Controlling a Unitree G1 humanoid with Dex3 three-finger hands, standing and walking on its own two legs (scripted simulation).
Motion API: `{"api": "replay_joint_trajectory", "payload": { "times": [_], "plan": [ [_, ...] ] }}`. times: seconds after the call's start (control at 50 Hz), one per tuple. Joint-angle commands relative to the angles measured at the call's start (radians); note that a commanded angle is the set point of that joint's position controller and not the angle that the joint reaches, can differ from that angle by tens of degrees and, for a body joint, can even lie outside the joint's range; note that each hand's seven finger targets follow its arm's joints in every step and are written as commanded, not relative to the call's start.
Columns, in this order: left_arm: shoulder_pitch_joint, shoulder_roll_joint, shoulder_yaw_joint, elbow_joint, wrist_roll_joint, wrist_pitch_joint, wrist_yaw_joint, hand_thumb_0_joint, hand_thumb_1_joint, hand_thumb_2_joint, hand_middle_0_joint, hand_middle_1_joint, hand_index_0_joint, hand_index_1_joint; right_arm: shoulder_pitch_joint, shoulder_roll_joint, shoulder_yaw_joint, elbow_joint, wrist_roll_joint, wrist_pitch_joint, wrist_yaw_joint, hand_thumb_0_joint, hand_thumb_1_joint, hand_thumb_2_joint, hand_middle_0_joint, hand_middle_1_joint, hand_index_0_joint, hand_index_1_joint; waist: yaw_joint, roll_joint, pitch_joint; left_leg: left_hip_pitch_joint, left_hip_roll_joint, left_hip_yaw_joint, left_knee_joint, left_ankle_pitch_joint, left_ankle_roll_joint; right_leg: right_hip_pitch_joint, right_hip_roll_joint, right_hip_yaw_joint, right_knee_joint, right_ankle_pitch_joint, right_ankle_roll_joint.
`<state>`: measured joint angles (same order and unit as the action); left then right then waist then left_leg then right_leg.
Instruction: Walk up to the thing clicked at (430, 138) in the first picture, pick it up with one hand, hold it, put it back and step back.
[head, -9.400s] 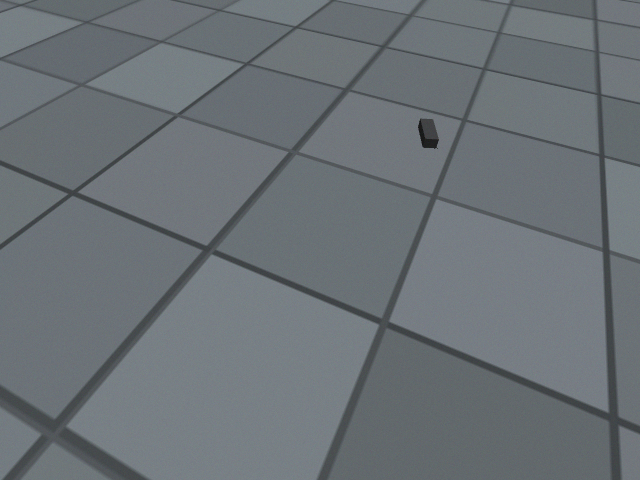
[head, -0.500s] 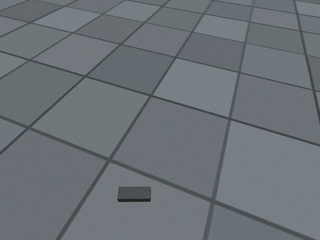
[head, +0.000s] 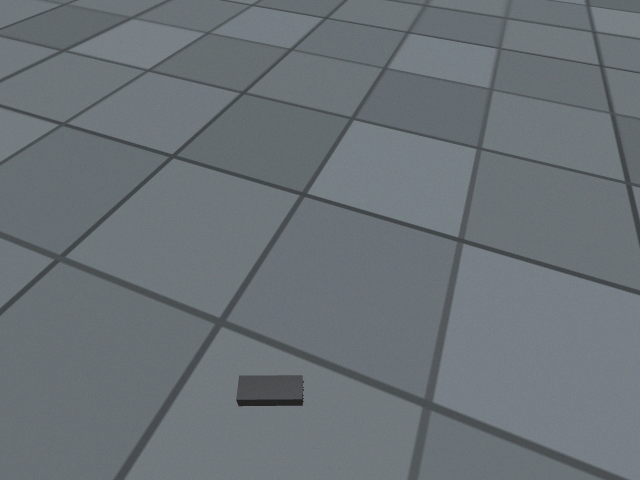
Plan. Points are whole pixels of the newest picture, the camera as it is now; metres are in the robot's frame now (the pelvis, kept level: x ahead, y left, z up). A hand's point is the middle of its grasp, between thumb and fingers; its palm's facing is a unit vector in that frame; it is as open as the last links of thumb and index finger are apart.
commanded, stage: stand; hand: left
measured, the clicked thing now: (270, 390) +0.51 +0.12 -0.76
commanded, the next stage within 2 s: walk up in 0.32 s
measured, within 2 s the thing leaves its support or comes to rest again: neither
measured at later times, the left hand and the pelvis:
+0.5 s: hand out of the picture +0.08 +0.25 -0.16, palm faces -0.03 -0.94 -0.35, open 7.4 cm; pelvis +0.01 -0.03 -0.01, yaw -2 degrees
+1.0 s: hand (234, 479) +0.17 +0.12 -0.18, palm faces -0.02 -0.95 -0.32, open 7.4 cm; pelvis +0.08 -0.13 -0.03, yaw -1 degrees
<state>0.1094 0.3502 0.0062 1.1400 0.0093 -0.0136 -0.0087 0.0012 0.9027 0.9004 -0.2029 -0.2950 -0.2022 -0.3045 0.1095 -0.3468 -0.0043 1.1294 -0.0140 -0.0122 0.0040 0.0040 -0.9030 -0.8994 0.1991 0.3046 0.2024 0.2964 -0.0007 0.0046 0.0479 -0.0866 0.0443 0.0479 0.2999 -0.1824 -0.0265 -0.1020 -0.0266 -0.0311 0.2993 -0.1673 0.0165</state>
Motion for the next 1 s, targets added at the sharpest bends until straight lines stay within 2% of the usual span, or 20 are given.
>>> {"api": "replay_joint_trajectory", "payload": {
  "times": [0.0,0.28,0.3,0.32,0.36,0.42,0.5,0.58,0.6,0.62,0.64,0.7,0.78,0.84,0.86,0.88,0.9,0.92,0.94,0.98],
  "plan": [
    [-0.031,0.209,0.033,-0.06,0.002,-0.018,0.016,0.0,0.9,0.9,-0.2,-0.3,-0.2,-0.3,-0.037,-0.212,-0.039,-0.055,0.002,-0.02,-0.008,0.0,-0.9,-0.9,0.2,0.3,0.2,0.3,0.001,0.002,-0.069,0.002,0.108,-0.088,-0.049,0.127,0.036,0.009,-0.119,0.091,-0.038,0.148,-0.031],
    [-0.021,0.213,0.034,-0.055,0.001,-0.019,0.016,0.0,0.9,0.9,-0.2,-0.3,-0.2,-0.3,-0.024,-0.214,-0.038,-0.054,0.002,-0.017,-0.008,0.0,-0.9,-0.9,0.2,0.3,0.2,0.3,-0.001,0.0,-0.075,0.003,0.108,-0.09,-0.043,0.108,0.041,0.011,-0.123,0.097,-0.04,0.135,-0.033],
    [-0.014,0.295,0.115,-0.145,0.049,0.013,-0.02,0.0,0.9,0.9,-0.2,-0.3,-0.2,-0.3,0.142,-0.322,-0.102,-0.065,-0.004,-0.036,-0.034,0.0,-0.9,-0.9,0.2,0.3,0.2,0.3,-0.043,-0.102,-0.08,0.089,0.137,-0.16,-0.008,-0.077,0.11,-0.121,-0.025,0.041,0.131,-0.071,-0.049],
    [-0.036,0.262,0.114,-0.161,0.055,0.034,-0.032,0.0,0.9,0.9,-0.2,-0.3,-0.2,-0.3,0.219,-0.38,-0.132,-0.045,-0.009,-0.041,-0.047,0.0,-0.9,-0.9,0.2,0.3,0.2,0.3,-0.074,0.002,-0.043,0.161,0.248,-0.273,-0.063,-0.217,0.175,-0.306,0.001,0.004,0.28,-0.267,-0.042],
    [-0.034,0.253,0.132,-0.221,0.064,0.067,-0.054,0.0,0.9,0.9,-0.2,-0.3,-0.2,-0.3,0.21,-0.431,-0.171,-0.097,-0.017,-0.057,-0.063,0.0,-0.9,-0.9,0.2,0.3,0.2,0.3,-0.06,0.062,0.031,0.092,0.432,-0.428,-0.117,-0.298,0.281,-0.501,-0.054,0.164,0.621,-0.346,-0.04],
    [0.042,0.236,0.137,-0.242,0.038,0.069,-0.076,0.0,0.9,0.9,-0.2,-0.3,-0.2,-0.3,0.116,-0.351,-0.156,-0.17,-0.028,-0.074,-0.065,0.0,-0.9,-0.9,0.2,0.3,0.2,0.3,0.004,0.072,0.023,0.04,0.331,-0.249,-0.06,-0.117,0.226,-0.46,-0.071,0.228,0.624,-0.259,-0.04],
    [0.019,0.231,0.138,-0.291,0.043,0.066,-0.102,0.0,0.9,0.9,-0.2,-0.3,-0.2,-0.3,0.113,-0.369,-0.168,-0.222,-0.039,-0.072,-0.054,0.0,-0.9,-0.9,0.2,0.3,0.2,0.3,-0.011,0.179,0.052,-0.091,0.279,-0.119,-0.004,-0.103,0.213,-0.324,-0.073,0.106,0.459,-0.247,-0.018],
    [0.271,0.254,0.156,-0.204,0.039,0.041,-0.08,0.0,0.9,0.9,-0.2,-0.3,-0.2,-0.3,0.039,-0.294,-0.137,-0.258,-0.035,-0.045,-0.046,0.0,-0.9,-0.9,0.2,0.3,0.2,0.3,0.11,0.013,-0.043,-0.326,0.135,0.039,0.387,-0.191,0.126,0.089,0.032,-0.041,0.246,-0.091,-0.022],
    [0.331,0.335,0.178,-0.208,0.048,0.031,-0.063,0.0,0.9,0.9,-0.2,-0.3,-0.2,-0.3,0.105,-0.203,-0.101,-0.267,-0.026,-0.036,-0.046,0.0,-0.9,-0.9,0.2,0.3,0.2,0.3,0.14,-0.274,-0.043,-0.433,0.022,0.093,0.662,-0.352,0.088,0.126,-0.052,0.14,0.061,-0.239,-0.053],
    [0.295,0.434,0.183,-0.263,0.049,0.021,-0.052,0.0,0.9,0.9,-0.2,-0.3,-0.2,-0.3,0.093,-0.188,-0.086,-0.308,0.002,-0.031,-0.047,0.0,-0.9,-0.9,0.2,0.3,0.2,0.3,0.123,-0.419,-0.021,-0.55,-0.103,-0.021,0.831,-0.53,0.05,0.005,-0.288,0.627,-0.134,-0.357,-0.187],
    [0.209,0.459,0.185,-0.298,0.041,0.023,-0.046,0.0,0.9,0.9,-0.2,-0.3,-0.2,-0.3,0.111,-0.274,-0.115,-0.289,0.003,-0.029,-0.056,0.0,-0.9,-0.9,0.2,0.3,0.2,0.3,0.082,-0.262,0.019,-0.481,-0.046,-0.137,0.922,-0.484,0.045,-0.088,-0.347,0.698,-0.121,-0.384,-0.3],
    [0.104,0.322,0.147,-0.342,0.023,0.018,-0.02,0.0,0.9,0.9,-0.2,-0.3,-0.2,-0.3,0.233,-0.272,-0.103,-0.237,0.022,-0.04,-0.05,0.0,-0.9,-0.9,0.2,0.3,0.2,0.3,0.009,-0.14,0.006,-0.433,0.027,-0.132,0.811,-0.347,0.059,-0.088,-0.243,0.363,0.051,-0.137,-0.26],
    [0.134,0.289,0.114,-0.328,0.022,-0.01,0.001,0.0,0.9,0.9,-0.2,-0.3,-0.2,-0.3,0.215,-0.223,-0.094,-0.251,0.0,-0.024,-0.022,0.0,-0.9,-0.9,0.2,0.3,0.2,0.3,0.017,-0.098,-0.006,-0.275,0.02,-0.1,0.516,-0.306,0.056,-0.17,-0.26,0.282,0.1,0.122,-0.26],
    [0.044,0.289,0.094,-0.337,-0.002,-0.015,0.01,0.0,0.9,0.9,-0.2,-0.3,-0.2,-0.3,0.254,-0.215,-0.094,-0.235,-0.001,-0.02,-0.021,0.0,-0.9,-0.9,0.2,0.3,0.2,0.3,-0.038,-0.07,-0.052,-0.077,-0.017,-0.064,0.286,-0.096,0.067,-0.244,-0.258,0.224,0.216,0.261,-0.219],
    [0.038,0.266,0.082,-0.339,-0.014,-0.014,0.013,0.0,0.9,0.9,-0.2,-0.3,-0.2,-0.3,0.253,-0.23,-0.099,-0.236,-0.005,-0.024,-0.023,0.0,-0.9,-0.9,0.2,0.3,0.2,0.3,-0.047,-0.037,-0.066,-0.03,-0.015,-0.089,0.179,0.025,0.078,-0.246,-0.228,0.193,0.267,0.255,-0.173],
    [0.058,0.228,0.069,-0.341,-0.023,-0.013,0.015,0.0,0.9,0.9,-0.2,-0.3,-0.2,-0.3,0.222,-0.289,-0.109,-0.257,-0.017,-0.029,-0.026,0.0,-0.9,-0.9,0.2,0.3,0.2,0.3,-0.027,0.084,-0.089,-0.02,0.112,-0.286,0.104,0.159,0.121,-0.274,-0.151,0.142,0.351,0.174,-0.106],
    [0.092,0.2,0.064,-0.32,-0.037,-0.002,0.015,0.0,0.9,0.9,-0.2,-0.3,-0.2,-0.3,0.101,-0.339,-0.111,-0.298,-0.014,-0.034,-0.022,0.0,-0.9,-0.9,0.2,0.3,0.2,0.3,0.027,0.167,-0.058,-0.119,0.232,-0.47,0.038,0.091,0.203,-0.26,-0.007,0.044,0.395,-0.127,-0.039],
    [0.124,0.245,0.081,-0.276,-0.032,0.007,0.021,0.0,0.9,0.9,-0.2,-0.3,-0.2,-0.3,0.053,-0.346,-0.107,-0.303,-0.001,-0.035,-0.013,0.0,-0.9,-0.9,0.2,0.3,0.2,0.3,0.035,0.171,-0.063,-0.195,0.268,-0.468,0.078,0.077,0.279,-0.138,0.007,0.047,0.434,-0.372,-0.04],
    [0.111,0.24,0.076,-0.269,-0.02,-0.001,0.02,0.0,0.9,0.9,-0.2,-0.3,-0.2,-0.3,0.05,-0.312,-0.096,-0.294,-0.005,-0.034,-0.011,0.0,-0.9,-0.9,0.2,0.3,0.2,0.3,0.036,0.134,-0.067,-0.182,0.24,-0.416,0.111,0.14,0.262,-0.128,0.003,0.057,0.378,-0.363,-0.045],
    [0.093,0.229,0.074,-0.235,-0.012,-0.02,0.02,0.0,0.9,0.9,-0.2,-0.3,-0.2,-0.3,0.03,-0.246,-0.07,-0.28,0.011,-0.027,-0.009,0.0,-0.9,-0.9,0.2,0.3,0.2,0.3,0.043,0.097,-0.071,-0.202,0.147,-0.263,0.178,0.28,0.147,-0.027,-0.044,0.088,0.207,-0.051,-0.055]
  ]
}}
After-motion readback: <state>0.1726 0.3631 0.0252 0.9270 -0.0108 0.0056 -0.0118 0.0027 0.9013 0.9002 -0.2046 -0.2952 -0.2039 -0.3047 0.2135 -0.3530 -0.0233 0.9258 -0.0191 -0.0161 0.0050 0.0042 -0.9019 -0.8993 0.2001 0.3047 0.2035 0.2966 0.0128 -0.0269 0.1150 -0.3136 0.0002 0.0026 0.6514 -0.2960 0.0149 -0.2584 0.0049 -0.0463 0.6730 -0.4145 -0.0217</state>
